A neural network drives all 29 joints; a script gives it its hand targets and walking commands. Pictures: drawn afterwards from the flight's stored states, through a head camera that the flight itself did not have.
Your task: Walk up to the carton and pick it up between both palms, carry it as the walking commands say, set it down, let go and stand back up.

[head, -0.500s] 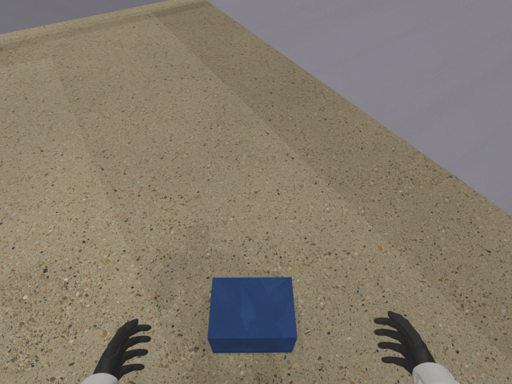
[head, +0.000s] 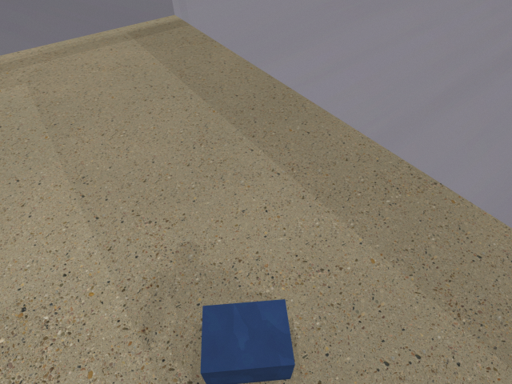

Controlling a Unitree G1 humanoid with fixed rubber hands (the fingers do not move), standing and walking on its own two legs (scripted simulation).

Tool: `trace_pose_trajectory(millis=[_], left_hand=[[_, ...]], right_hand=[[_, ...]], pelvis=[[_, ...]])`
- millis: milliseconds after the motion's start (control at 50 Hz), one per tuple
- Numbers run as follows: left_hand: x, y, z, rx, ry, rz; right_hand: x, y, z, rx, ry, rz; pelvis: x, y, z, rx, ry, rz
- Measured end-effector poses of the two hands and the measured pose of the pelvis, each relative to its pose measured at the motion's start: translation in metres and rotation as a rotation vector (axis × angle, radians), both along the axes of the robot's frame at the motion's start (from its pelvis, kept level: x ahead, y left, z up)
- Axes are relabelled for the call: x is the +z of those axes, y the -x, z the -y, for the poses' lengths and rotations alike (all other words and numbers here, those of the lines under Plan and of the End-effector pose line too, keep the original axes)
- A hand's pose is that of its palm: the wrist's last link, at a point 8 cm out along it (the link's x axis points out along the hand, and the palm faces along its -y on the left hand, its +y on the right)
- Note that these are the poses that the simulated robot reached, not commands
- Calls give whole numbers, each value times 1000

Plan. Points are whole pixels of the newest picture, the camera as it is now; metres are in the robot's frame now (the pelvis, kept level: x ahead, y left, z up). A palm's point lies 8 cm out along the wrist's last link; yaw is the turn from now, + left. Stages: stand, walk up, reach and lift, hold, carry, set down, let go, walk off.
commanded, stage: stand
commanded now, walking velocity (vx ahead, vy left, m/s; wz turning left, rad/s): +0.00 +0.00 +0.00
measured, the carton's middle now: (246, 342) +0.39 +0.04 -0.67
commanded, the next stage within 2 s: none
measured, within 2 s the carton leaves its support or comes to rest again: neither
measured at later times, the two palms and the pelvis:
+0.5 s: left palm out of the picture -0.02 +0.24 -0.13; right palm out of the picture -0.04 -0.24 -0.14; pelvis -0.01 +0.00 +0.00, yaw -1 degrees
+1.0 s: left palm out of the picture -0.06 +0.21 -0.14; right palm out of the picture -0.09 -0.22 -0.14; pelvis -0.03 +0.00 +0.01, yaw -2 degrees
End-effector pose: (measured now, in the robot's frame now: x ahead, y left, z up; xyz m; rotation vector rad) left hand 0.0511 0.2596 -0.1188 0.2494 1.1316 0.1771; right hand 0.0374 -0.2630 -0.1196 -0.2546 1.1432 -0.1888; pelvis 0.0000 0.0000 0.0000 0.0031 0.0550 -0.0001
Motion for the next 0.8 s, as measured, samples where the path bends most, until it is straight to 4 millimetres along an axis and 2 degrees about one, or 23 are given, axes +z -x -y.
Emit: trace_pose_trajectory(millis=[180, 460, 800], left_hand=[[-11, 25, 11, 19, 23, -105], [-15, 71, 21, 39, 39, -237], [-19, 97, 42, 40, 81, -312]], right_hand=[[-10, 34, -7, -39, -17, -110], [-19, 75, -24, -64, -68, -226], [-19, 116, -34, -93, -88, -331]], pelvis=[[1, 1, 1, -12, -3, 22], [4, 13, 1, -25, -5, 48], [7, 24, 2, -30, -3, 53]])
